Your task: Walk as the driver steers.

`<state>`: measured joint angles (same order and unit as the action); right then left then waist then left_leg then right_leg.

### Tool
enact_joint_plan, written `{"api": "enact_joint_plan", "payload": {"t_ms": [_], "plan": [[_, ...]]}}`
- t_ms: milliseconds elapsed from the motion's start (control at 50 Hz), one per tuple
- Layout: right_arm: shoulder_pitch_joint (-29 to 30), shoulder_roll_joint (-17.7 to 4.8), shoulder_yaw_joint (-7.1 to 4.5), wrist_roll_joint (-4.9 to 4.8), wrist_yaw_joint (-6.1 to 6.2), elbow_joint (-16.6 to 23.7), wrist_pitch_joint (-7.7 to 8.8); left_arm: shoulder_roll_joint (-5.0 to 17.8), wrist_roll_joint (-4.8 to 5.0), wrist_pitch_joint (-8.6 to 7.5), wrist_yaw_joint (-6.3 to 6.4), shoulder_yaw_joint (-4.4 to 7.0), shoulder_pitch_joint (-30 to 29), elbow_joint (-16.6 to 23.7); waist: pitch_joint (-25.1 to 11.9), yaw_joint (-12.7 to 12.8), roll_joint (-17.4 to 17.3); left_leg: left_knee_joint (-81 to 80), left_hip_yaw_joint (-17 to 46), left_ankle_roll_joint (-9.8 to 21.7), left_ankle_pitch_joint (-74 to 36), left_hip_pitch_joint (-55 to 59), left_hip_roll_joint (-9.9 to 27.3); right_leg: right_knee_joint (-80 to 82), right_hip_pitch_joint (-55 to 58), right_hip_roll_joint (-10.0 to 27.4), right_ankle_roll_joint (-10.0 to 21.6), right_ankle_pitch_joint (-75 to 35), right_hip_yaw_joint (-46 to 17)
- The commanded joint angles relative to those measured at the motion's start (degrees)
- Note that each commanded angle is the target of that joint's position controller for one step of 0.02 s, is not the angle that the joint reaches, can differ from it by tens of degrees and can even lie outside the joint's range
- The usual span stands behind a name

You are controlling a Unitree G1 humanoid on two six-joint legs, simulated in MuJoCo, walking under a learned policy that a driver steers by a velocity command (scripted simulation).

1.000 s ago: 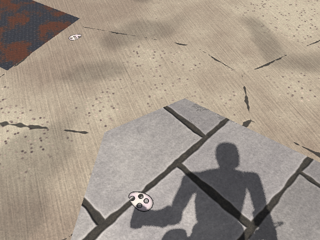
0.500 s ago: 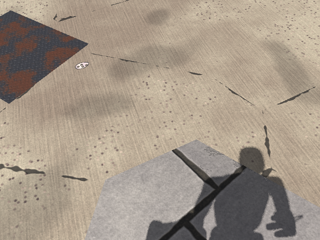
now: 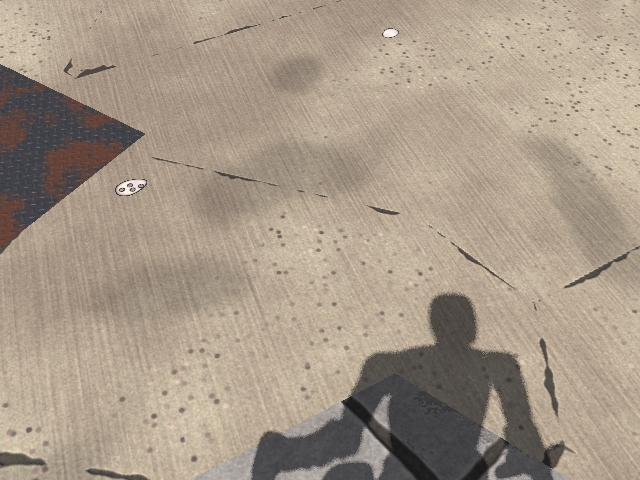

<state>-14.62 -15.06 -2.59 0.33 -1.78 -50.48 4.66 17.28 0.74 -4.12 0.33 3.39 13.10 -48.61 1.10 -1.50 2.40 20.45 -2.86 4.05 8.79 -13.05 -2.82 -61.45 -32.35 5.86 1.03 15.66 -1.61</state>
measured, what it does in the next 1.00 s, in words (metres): walks ahead, turning left: right foot, then left foot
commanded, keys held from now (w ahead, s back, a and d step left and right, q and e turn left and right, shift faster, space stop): w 0.36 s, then w+q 0.64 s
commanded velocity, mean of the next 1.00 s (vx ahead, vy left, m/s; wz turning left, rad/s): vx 0.50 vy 0.00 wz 0.25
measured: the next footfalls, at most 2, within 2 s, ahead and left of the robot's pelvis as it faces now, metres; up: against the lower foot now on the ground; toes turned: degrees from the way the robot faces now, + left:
right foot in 0.34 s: +0.37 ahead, -0.16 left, +0.00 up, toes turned -2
left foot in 0.88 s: +0.63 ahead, +0.11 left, +0.00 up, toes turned +17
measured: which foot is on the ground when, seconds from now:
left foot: down 0.00-0.36, up 0.38-0.86, down 0.88-1.00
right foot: up 0.00-0.32, down 0.34-0.90, up 0.92-1.00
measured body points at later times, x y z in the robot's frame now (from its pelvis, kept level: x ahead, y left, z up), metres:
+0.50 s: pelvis +0.28 -0.06 -0.01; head +0.31 -0.08 +0.44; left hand +0.39 +0.21 -0.12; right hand +0.34 -0.34 -0.14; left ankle +0.22 +0.09 -0.66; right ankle +0.33 -0.15 -0.74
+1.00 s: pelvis +0.55 +0.02 -0.02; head +0.59 +0.04 +0.43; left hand +0.56 +0.32 -0.14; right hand +0.76 -0.21 -0.12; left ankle +0.59 +0.10 -0.74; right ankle +0.48 -0.16 -0.64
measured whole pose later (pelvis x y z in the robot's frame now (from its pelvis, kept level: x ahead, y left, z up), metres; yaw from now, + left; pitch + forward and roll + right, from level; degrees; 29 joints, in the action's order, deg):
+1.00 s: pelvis +0.55 +0.02 -0.02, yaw +18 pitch +1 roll -1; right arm -10.7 -16.3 -4.8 -1.0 -1.9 -44.1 2.9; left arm 16.2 1.1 -6.3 0.1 3.3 11.6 -50.2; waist 3.5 -0.3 0.3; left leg 31.0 -1.3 5.2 10.1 -22.0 -4.3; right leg -69.0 -20.1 3.0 0.3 23.7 -0.7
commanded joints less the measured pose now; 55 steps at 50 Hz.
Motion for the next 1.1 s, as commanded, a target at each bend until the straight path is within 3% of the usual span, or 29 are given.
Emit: {"api": "enact_joint_plan", "payload": {"t_ms": [20, 120, 220, 280, 300, 320, 340, 360, 380, 400, 420, 440, 460, 500, 560, 660, 760, 820, 840, 860, 880, 900, 920, 940, 960, 980, 1000, 1020, 1100], "plan": [[1.6, -8.4, -1.84, -0.1, 0.62, 2.7, 1.37, 3.1, -0.54, 0.23, 0.42, 0.92, 0.3, 3.3, -0.8, 1.8, -6.2, -13.4, 13.2, 9.7, -8.8, 3.3, 15.4, 5.3, -6.1, 2.9, -1.4, -7.3, -1.9], [-2.8, -9.4, -1.9, -0.76, 1.69, 0.6, 0.75, 1.1, -0.41, -0.53, -0.48, 0.12, -9.0, 5.6, 1.1, -1.1, -5.7, -14.1, 7.1, 7.3, -10.8, 5.2, 12.9, 22.4, -4.8, 0.9, -1.7, -21.2, 0.2], [-8.1, -10.1, -2.17, -1.22, 1.94, -2.3, -0.59, 1.3, 0.29, -1.18, -2.12, -0.37, -17.0, 8.5, 3.4, -3.6, -5.4, -11.3, 7.5, 7.1, -11.1, 13.8, 16.2, 30.5, -6.2, -0.9, -0.4, -19.5, 0.9], [-7.8, -11.0, -2.66, -1.45, 2.33, -2.9, -1.45, 2.9, 0.29, -1.59, -2.91, 0.01, -16.0, 8.8, 2.3, -1.6, -6.6, -6.8, 8.1, 5.9, -18.9, 18.4, 18.2, 33.0, -2.9, -2.2, 1.7, -13.2, 1.3], [-6.8, -11.5, -2.82, -1.48, 2.43, -2.7, -1.68, 4.0, 0.19, -1.68, -2.89, 0.56, -12.9, 8.1, 0.3, 0.4, -7.4, -3.2, 7.5, 5.2, -27.2, 18.7, 17.7, 33.6, 2.3, -3.7, 2.7, -11.5, 2.6], [-5.6, -11.1, -2.67, -1.47, 2.5, -2.5, -2.01, 5.8, -0.01, -1.71, -2.64, 1.65, -5.9, 5.9, -3.9, 4.3, -7.1, 4.8, 5.5, 4.0, -35.4, 17.3, 15.5, 35.1, 12.3, -5.6, 4.2, -12.3, 4.3], [-5.6, -9.4, -1.9, -0.91, 2.61, -1.6, -2.06, 9.0, -0.45, -1.64, -2.1, 2.98, 4.2, 3.0, -11.2, 8.1, -5.3, 17.5, 3.4, 2.2, -31.6, 9.6, 12.5, 32.6, 28.7, -2.3, 6.7, -14.5, 1.2], [-11.4, -3.7, -0.07, -0.33, 2.1, -0.3, -0.99, 14.5, -1.26, -1.24, -1.7, 4.39, 11.3, 1.7, -20.4, 7.4, 6.0, 40.2, 0.0, -2.1, -10.5, -14.2, 4.3, 33.0, 53.1, 12.3, 15.2, -8.4, -22.1], [-11.5, -3.2, 0.28, -0.77, 1.78, -1.4, 0.29, 11.1, -0.33, -0.86, -1.69, 3.43, 12.6, 1.3, -24.5, 8.1, 11.6, 51.1, 6.9, -2.6, 23.7, -24.5, -0.3, 41.6, 57.5, 17.6, 18.0, -1.6, -38.7], [-6.5, -8.9, -1.36, -2.66, 1.42, -0.1, 1.18, 8.1, -0.16, -0.88, -1.49, 2.3, 9.1, 1.7, -16.2, 8.5, 7.3, 55.6, 10.3, -1.5, 22.3, -29.9, 3.2, 43.4, 50.7, 16.0, 15.0, 2.9, -32.3], [-2.4, -9.3, -1.49, -3.48, 1.46, 1.1, 1.44, 6.6, -0.44, -0.93, -1.24, 1.8, 4.6, 2.6, -9.7, 7.0, 4.4, 54.1, 8.6, -0.9, 17.2, -30.3, 6.3, 45.0, 42.0, 14.2, 12.8, 1.2, -24.0], [-0.5, -8.6, -1.63, -2.89, 1.76, 1.3, 1.17, 4.7, -0.85, -1.2, -1.38, 1.27, 1.0, 2.7, -4.9, 5.3, 1.6, 50.2, 7.9, -1.1, 12.9, -28.4, 8.5, 47.8, 33.7, 11.9, 11.6, -1.6, -18.2], [-1.3, -8.1, -2.09, -2.38, 2.08, 0.9, 0.31, 2.9, -1.27, -1.78, -1.47, 0.8, -1.5, 2.7, -3.0, 3.1, 3.0, 47.1, 8.5, -1.2, 9.8, -24.9, 10.3, 49.8, 28.5, 10.0, 10.3, -4.5, -13.7], [-4.1, -5.2, -1.9, -2.26, 2.22, -0.2, -1.44, 2.4, -1.56, -2.46, -1.64, 0.83, -3.0, 2.0, -1.7, 1.1, 3.7, 45.3, 8.7, -1.9, 7.0, -20.5, 10.9, 53.1, 22.7, 8.5, 10.0, -8.3, -8.0], [-1.4, -4.5, -2.14, -2.01, 2.43, 1.3, -2.47, 4.1, -1.98, -3.01, -1.03, 1.45, -2.1, 0.5, 0.5, 0.7, 1.6, 40.6, 10.1, -3.1, 0.2, -24.8, 10.9, 55.2, 22.2, 8.5, 10.4, -14.5, -1.8], [6.3, -3.1, -1.73, -1.34, 0.96, 4.0, -1.74, 5.5, -1.61, -2.58, 0.28, 1.66, -0.7, -0.8, 2.2, 2.9, 0.4, 24.2, 5.9, -3.2, -14.1, -24.2, 9.5, 56.3, 24.6, 6.4, 8.1, -18.8, 7.8], [14.5, -2.3, -1.01, -1.37, -0.75, 8.8, -1.83, 7.3, -0.44, -0.66, 0.77, 2.41, 4.6, -3.2, 4.7, 5.8, -0.9, 16.3, 2.4, -1.4, -10.3, -28.3, 8.6, 52.6, 36.1, 10.1, 7.6, -24.3, 10.7], [13.3, -4.1, -1.85, -1.46, -1.67, 10.7, -2.11, 9.2, 0.17, 0.76, 1.19, 3.09, 3.2, -2.9, 2.2, 3.2, 1.4, 15.3, -1.7, 1.3, -1.6, -23.0, 5.1, 44.4, 40.3, 11.2, 6.0, -45.6, 12.8], [10.0, -5.5, -2.61, -1.51, -1.73, 10.5, -2.31, 9.9, 0.29, 1.24, 1.47, 3.33, 2.5, -2.5, -0.3, 1.1, 2.6, 15.7, -3.5, 2.5, 1.4, -17.9, 2.9, 38.7, 40.4, 11.0, 5.3, -54.9, 13.5], [3.1, -7.6, -3.92, -1.74, -1.58, 9.1, -2.4, 10.3, 0.33, 1.77, 1.68, 3.38, 1.5, -2.2, -4.0, -3.0, 2.5, 14.0, -4.5, 4.1, 1.4, -8.8, 0.4, 29.0, 38.5, 9.6, 4.1, -59.2, 14.5], [-6.6, -11.4, -5.96, -1.86, -0.71, 6.7, -2.61, 9.8, 0.22, 1.76, 1.86, 3.05, 1.1, -1.6, -9.0, -7.8, 0.2, 10.4, -1.4, 6.5, -1.6, 7.1, -0.2, 15.0, 29.7, 7.2, 1.9, -51.6, 15.2], [-10.9, -18.0, -7.63, -2.03, 0.53, 5.7, -2.96, 3.3, -1.88, 0.65, 1.17, 1.04, 5.4, 0.8, -14.6, -5.0, -13.5, 9.5, 23.5, 14.5, 0.2, 28.5, 14.0, -6.3, 5.9, -0.2, -1.7, -11.9, 14.5], [-10.2, -17.6, -6.79, -1.79, 0.23, 7.4, -2.17, 1.5, -1.04, -2.01, 0.14, -0.18, 4.8, 2.4, -22.5, -3.4, -14.9, -1.4, 50.9, 22.4, 8.5, 37.9, 22.7, -18.3, -8.0, -9.3, -2.5, 19.1, 1.4], [-9.6, -13.0, -5.42, -1.16, 0.06, 7.5, -1.61, 6.0, 1.43, -3.85, -0.73, 1.03, -2.5, 3.8, -17.7, -6.2, -9.1, -3.9, 44.7, 18.4, 7.9, 35.6, 21.0, -19.7, -14.3, -5.6, -0.8, 15.4, -3.8], [-6.6, -10.9, -4.88, -1.22, 0.15, 7.7, -1.08, 6.0, 1.98, -4.78, -0.87, 0.93, -4.9, 4.7, -11.2, -4.7, -6.6, -3.8, 36.2, 16.0, 4.3, 27.9, 18.9, -15.7, -15.1, -2.9, 0.4, 10.0, -3.2], [-2.4, -9.1, -4.31, -1.4, 0.19, 8.6, -0.89, 5.7, 0.7, -4.92, -0.41, 1.11, -5.0, 4.0, -6.9, -1.9, -2.5, -4.2, 29.8, 14.0, -1.3, 18.8, 16.3, -10.2, -11.6, -0.7, 0.3, 6.4, -2.9], [0.7, -7.4, -3.69, -1.07, 0.37, 9.6, -0.82, 6.4, -0.4, -4.37, -0.07, 1.7, -4.3, 3.6, -4.7, 0.2, -2.9, -5.3, 25.6, 13.0, -6.6, 12.0, 14.4, -6.0, -7.2, 0.8, -0.2, 4.0, -2.9], [1.9, -6.9, -3.43, -0.62, 0.58, 10.4, -0.82, 6.4, -0.73, -3.54, -0.12, 1.93, -3.4, 3.6, -4.2, 1.7, -3.8, -6.6, 24.1, 12.8, -9.2, 7.8, 13.4, -4.1, -3.9, 1.3, -0.8, 2.6, -3.0], [-0.4, -10.0, -4.19, -1.1, 1.96, 10.3, -0.57, 3.8, -1.64, -1.74, 0.25, 1.5, -6.7, 5.5, -1.9, 1.8, -4.2, -8.6, 18.7, 12.5, -15.7, 1.1, 10.9, 8.3, -3.2, 0.1, -4.4, -5.1, -1.2]]}}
